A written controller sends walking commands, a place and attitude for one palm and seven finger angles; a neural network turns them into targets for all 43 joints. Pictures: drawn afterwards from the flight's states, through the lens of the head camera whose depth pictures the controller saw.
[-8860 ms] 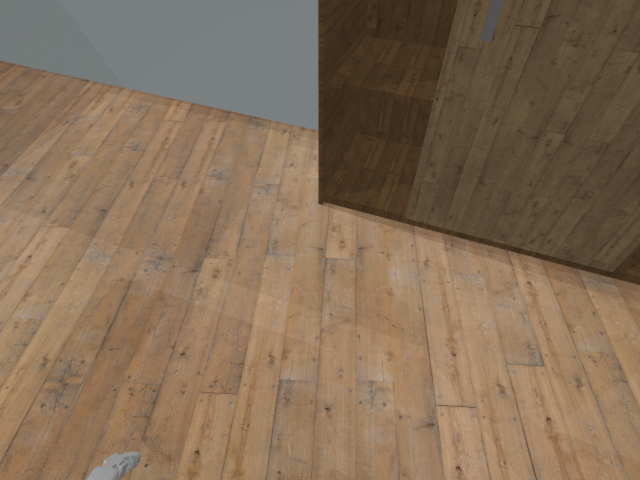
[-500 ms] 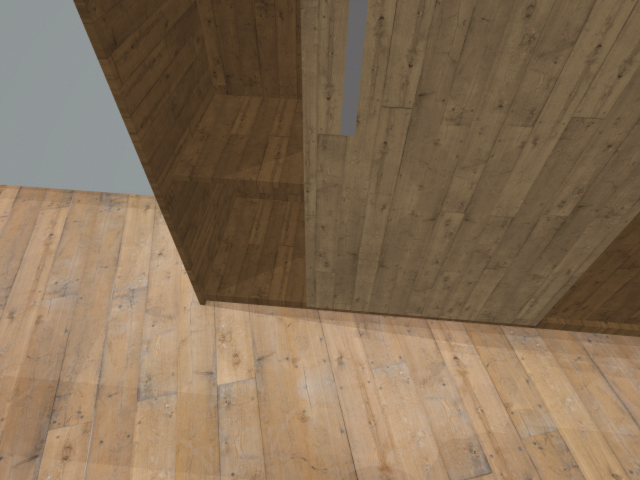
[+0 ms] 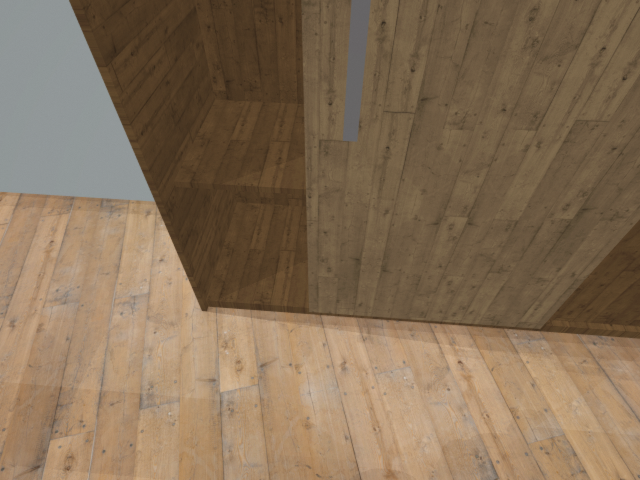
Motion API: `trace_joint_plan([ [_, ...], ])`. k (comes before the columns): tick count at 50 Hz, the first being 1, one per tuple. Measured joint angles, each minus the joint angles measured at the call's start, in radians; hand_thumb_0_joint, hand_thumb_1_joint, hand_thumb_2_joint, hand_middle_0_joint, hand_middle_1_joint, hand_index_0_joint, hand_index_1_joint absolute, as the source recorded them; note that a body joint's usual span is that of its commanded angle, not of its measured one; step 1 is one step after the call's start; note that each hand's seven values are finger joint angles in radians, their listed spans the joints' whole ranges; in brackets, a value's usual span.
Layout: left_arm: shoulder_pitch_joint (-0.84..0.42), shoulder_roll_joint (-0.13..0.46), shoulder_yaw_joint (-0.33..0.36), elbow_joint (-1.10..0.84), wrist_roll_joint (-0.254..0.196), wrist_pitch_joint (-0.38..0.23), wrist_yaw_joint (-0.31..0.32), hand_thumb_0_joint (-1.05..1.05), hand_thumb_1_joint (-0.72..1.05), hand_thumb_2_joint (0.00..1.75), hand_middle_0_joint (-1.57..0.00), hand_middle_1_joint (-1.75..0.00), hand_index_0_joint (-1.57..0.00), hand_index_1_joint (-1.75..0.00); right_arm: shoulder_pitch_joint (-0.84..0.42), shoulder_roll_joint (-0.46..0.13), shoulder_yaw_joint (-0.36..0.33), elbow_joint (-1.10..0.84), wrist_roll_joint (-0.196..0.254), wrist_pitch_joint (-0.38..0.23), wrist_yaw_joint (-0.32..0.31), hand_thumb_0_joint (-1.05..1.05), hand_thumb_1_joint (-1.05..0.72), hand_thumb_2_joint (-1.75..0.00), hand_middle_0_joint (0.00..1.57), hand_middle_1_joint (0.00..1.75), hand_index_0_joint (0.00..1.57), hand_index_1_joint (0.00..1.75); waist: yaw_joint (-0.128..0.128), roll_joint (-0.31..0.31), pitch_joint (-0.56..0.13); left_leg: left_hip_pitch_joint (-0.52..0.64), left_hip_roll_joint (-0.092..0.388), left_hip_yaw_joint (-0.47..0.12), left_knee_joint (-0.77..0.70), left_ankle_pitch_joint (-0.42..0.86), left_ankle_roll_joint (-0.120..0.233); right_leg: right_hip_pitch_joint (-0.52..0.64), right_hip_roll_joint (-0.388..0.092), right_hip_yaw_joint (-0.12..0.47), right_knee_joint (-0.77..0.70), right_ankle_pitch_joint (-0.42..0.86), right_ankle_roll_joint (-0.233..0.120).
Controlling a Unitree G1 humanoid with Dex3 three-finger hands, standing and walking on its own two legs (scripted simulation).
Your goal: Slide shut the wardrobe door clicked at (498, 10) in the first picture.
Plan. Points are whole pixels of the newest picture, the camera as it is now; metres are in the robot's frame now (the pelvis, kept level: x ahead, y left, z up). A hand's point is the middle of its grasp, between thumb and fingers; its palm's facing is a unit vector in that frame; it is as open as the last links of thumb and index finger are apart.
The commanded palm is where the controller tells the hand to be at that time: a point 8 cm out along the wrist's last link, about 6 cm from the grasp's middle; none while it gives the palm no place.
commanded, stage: look again from close up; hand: right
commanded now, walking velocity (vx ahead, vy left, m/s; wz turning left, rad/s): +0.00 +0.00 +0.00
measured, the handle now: (355, 61) +0.73 -0.03 +0.18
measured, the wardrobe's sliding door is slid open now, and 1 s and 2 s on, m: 0.38 0.38 0.38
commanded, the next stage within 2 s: shuffle to correct the standing spot in 0.56 s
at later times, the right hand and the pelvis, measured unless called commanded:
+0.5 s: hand out of the picture -0.02 -0.14 -0.18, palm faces +0.06 +0.99 -0.14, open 7.4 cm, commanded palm none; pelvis +0.01 +0.01 +0.00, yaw +0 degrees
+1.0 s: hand out of the picture +0.02 -0.12 -0.19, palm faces +0.09 +0.98 -0.17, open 7.4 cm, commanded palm none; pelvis +0.06 +0.04 -0.02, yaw -2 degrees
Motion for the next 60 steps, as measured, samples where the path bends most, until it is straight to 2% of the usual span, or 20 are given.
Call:
trace_joint_plan([
  [35, 0.021, -0.01, -0.001, 0.011, 0.002, 0.0, 0.002, 0.0, 0.9, 0.9, -0.2, -0.3, -0.2, -0.3, 0.011, -0.004, -0.006, -0.008, 0.0, -0.008, -0.004, 0.01, -0.91, -0.9, 0.2, 0.29, 0.2, 0.3, 0.004, -0.005, -0.007, 0.016, -0.021, 0.013, -0.002, -0.015, 0.02, 0.012, -0.022, 0.011, 0.003, -0.013, 0.022],
  [44, 0.077, -0.015, 0.028, 0.001, 0.014, 0.008, -0.01, 0.0, 0.9, 0.9, -0.2, -0.3, -0.2, -0.3, 0.059, -0.026, -0.034, -0.015, -0.018, 0.009, 0.024, 0.01, -0.91, -0.9, 0.2, 0.29, 0.2, 0.3, 0.013, 0.022, -0.038, -0.04, -0.013, -0.002, 0.153, -0.13, 0.038, -0.005, -0.019, -0.002, 0.088, -0.096, 0.024],
  [47, 0.102, -0.008, 0.037, 0.001, 0.017, 0.001, -0.008, 0.0, 0.9, 0.9, -0.2, -0.3, -0.2, -0.3, 0.062, -0.028, -0.044, -0.021, -0.021, 0.005, 0.032, 0.01, -0.91, -0.9, 0.2, 0.29, 0.2, 0.3, 0.021, 0.005, -0.036, -0.042, -0.023, 0.007, 0.184, -0.169, 0.045, -0.012, -0.032, 0.007, 0.122, -0.133, 0.037],
  [49, 0.116, -0.001, 0.041, 0.004, 0.014, 0.001, -0.008, 0.0, 0.9, 0.9, -0.2, -0.3, -0.2, -0.3, 0.058, -0.026, -0.05, -0.031, -0.02, -0.013, 0.033, 0.01, -0.91, -0.9, 0.2, 0.29, 0.2, 0.3, 0.024, -0.022, -0.029, -0.026, -0.042, 0.033, 0.177, -0.186, 0.058, -0.045, -0.057, 0.02, 0.197, -0.161, 0.026],
  [50, 0.116, -0.002, 0.041, 0.008, 0.012, 0.005, -0.01, 0.0, 0.9, 0.9, -0.2, -0.3, -0.2, -0.3, 0.058, -0.028, -0.053, -0.039, -0.018, -0.028, 0.029, 0.01, -0.91, -0.9, 0.2, 0.29, 0.2, 0.3, 0.02, -0.022, -0.024, -0.017, -0.044, 0.045, 0.172, -0.194, 0.065, -0.09, -0.062, 0.017, 0.306, -0.192, 0.013],
  [53, 0.082, 0.001, 0.046, 0.012, 0.011, 0.021, -0.021, 0.01, 0.9, 0.9, -0.2, -0.3, -0.2, -0.3, 0.081, -0.032, -0.057, -0.052, -0.012, -0.064, 0.009, 0.0, -0.91, -0.9, 0.2, 0.29, 0.2, 0.3, -0.011, -0.001, -0.009, 0.039, -0.047, 0.058, 0.123, -0.195, 0.077, -0.249, -0.055, 0.008, 0.67, -0.235, -0.003],
  [55, 0.037, 0.013, 0.054, -0.003, 0.011, 0.026, -0.028, 0.01, 0.9, 0.9, -0.2, -0.3, -0.2, -0.3, 0.113, -0.026, -0.054, -0.046, -0.015, -0.068, -0.002, 0.0, -0.91, -0.9, 0.2, 0.29, 0.2, 0.3, -0.023, 0.01, -0.005, 0.082, -0.052, 0.054, 0.07, -0.183, 0.077, -0.339, -0.06, -0.013, 0.771, -0.219, -0.003],
  [57, -0.021, 0.025, 0.062, -0.034, 0.013, 0.028, -0.034, 0.01, 0.91, 0.9, -0.2, -0.3, -0.2, -0.3, 0.146, -0.016, -0.048, -0.028, -0.019, -0.064, -0.005, 0.0, -0.91, -0.9, 0.2, 0.29, 0.2, 0.3, -0.025, 0.019, -0.003, 0.122, -0.058, 0.045, 0.015, -0.17, 0.076, -0.405, -0.07, -0.035, 0.741, -0.171, 0.001],
  [60, -0.107, 0.055, 0.074, -0.084, 0.011, 0.021, -0.038, 0.02, 0.94, 0.9, -0.2, -0.3, -0.2, -0.3, 0.182, 0.003, -0.036, 0.004, -0.022, -0.054, -0.001, 0.0, -0.91, -0.9, 0.2, 0.29, 0.2, 0.3, -0.02, 0.027, 0.009, 0.177, -0.066, 0.03, -0.049, -0.161, 0.071, -0.436, -0.076, -0.064, 0.549, -0.058, 0.0],
])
